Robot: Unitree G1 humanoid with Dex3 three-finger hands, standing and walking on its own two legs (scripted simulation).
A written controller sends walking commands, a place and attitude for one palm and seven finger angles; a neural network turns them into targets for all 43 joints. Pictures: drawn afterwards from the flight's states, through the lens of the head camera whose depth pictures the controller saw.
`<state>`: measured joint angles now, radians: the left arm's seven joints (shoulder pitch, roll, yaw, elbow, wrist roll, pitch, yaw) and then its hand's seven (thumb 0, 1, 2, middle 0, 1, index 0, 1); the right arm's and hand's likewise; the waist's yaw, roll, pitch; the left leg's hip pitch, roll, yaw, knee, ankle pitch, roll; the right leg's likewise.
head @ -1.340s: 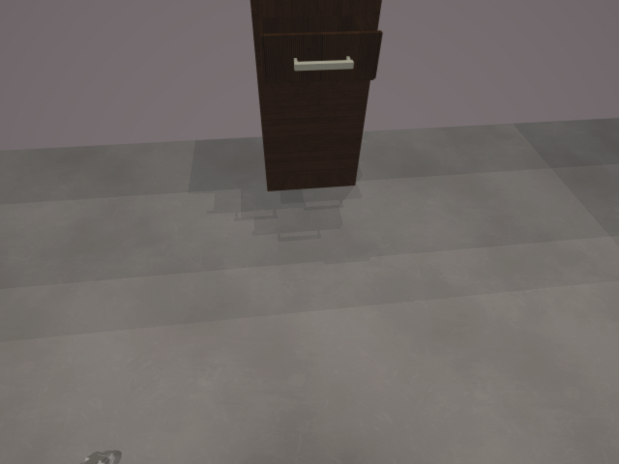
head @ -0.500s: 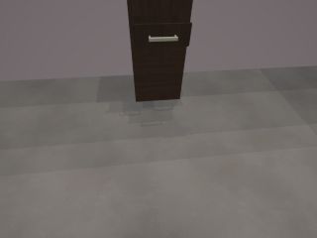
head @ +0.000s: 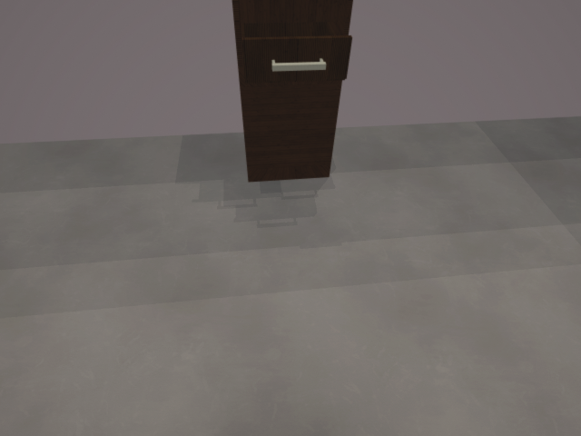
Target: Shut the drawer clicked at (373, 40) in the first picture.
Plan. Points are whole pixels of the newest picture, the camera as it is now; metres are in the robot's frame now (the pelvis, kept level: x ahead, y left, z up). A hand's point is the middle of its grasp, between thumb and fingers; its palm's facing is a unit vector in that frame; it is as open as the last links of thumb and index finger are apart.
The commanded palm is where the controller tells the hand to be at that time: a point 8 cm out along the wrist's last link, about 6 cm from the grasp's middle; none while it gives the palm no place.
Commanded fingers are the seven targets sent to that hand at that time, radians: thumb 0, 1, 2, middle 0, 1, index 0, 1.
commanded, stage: look at it before walking up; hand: left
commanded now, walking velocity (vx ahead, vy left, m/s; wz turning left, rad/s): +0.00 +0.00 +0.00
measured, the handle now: (298, 64) +1.30 +0.05 -0.08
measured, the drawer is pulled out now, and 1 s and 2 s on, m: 0.14 0.14 0.14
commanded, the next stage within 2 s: walk to a spot facing it in 0.30 s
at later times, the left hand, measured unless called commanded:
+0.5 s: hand out of the picture +0.08 +0.24 -0.16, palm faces -0.02 -0.94 -0.33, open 7.4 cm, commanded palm none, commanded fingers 0.00 0.90 0.90 -0.20 -0.30 -0.20 -0.30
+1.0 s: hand out of the picture +0.08 +0.14 -0.16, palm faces -0.15 -0.97 -0.17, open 7.4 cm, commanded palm none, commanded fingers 0.00 0.90 0.90 -0.20 -0.30 -0.20 -0.30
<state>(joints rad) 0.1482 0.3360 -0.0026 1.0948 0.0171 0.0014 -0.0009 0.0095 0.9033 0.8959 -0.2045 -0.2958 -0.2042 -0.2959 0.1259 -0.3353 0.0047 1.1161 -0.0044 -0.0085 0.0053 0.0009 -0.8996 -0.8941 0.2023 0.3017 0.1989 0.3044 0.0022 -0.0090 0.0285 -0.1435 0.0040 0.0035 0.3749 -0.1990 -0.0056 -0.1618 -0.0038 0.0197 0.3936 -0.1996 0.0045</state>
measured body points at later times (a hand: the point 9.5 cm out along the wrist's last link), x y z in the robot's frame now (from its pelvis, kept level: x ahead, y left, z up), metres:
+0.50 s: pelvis +0.01 +0.00 +0.00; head +0.01 +0.00 +0.45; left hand +0.08 +0.29 -0.14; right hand +0.09 -0.29 -0.13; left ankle +0.00 +0.12 -0.75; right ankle +0.01 -0.12 -0.75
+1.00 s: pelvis +0.13 -0.04 +0.00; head +0.16 -0.05 +0.45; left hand +0.09 +0.19 -0.15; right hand +0.17 -0.29 -0.15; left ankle +0.23 +0.09 -0.68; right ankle +0.03 -0.11 -0.75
